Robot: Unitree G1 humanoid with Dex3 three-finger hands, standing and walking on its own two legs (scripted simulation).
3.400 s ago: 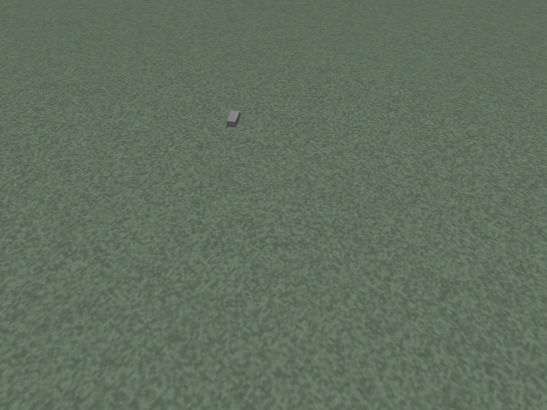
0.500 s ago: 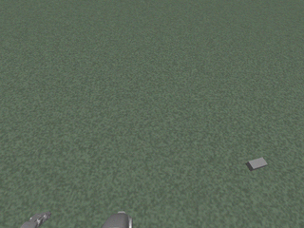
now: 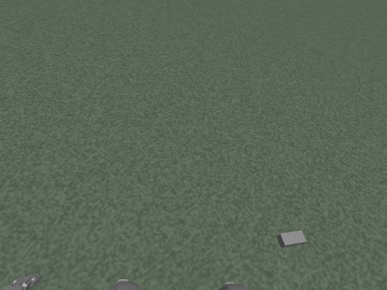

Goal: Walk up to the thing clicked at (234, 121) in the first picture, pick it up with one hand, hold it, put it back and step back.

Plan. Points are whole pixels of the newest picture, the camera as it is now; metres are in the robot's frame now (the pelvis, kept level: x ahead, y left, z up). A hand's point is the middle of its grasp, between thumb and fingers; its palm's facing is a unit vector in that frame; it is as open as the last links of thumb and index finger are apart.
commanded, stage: walk up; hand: left
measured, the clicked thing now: (291, 239) +0.48 -0.56 -0.70
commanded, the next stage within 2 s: none
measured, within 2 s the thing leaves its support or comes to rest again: neither
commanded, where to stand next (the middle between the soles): +0.17 -0.84 m, yaw +13 degrees
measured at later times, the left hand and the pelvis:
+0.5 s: hand out of the picture +0.11 +0.08 -0.13, palm faces +0.00 -0.95 -0.31, open 7.4 cm; pelvis +0.04 -0.21 +0.02, yaw +5 degrees
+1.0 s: hand out of the picture +0.13 -0.16 -0.13, palm faces +0.03 -0.95 -0.32, open 7.4 cm; pelvis +0.07 -0.44 +0.03, yaw +8 degrees
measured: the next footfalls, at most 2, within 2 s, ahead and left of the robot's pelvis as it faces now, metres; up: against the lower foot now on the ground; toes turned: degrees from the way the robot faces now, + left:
left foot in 0.30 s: +0.14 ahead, -0.05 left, +0.00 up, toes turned +10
right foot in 0.64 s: +0.14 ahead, -0.50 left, +0.00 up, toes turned +5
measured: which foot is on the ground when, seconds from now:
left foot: up 0.00-0.28, down 0.30-0.66, up 0.68-0.88, down 0.90-1.00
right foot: down 0.00-0.30, up 0.32-0.62, down 0.64-0.90, up 0.92-1.00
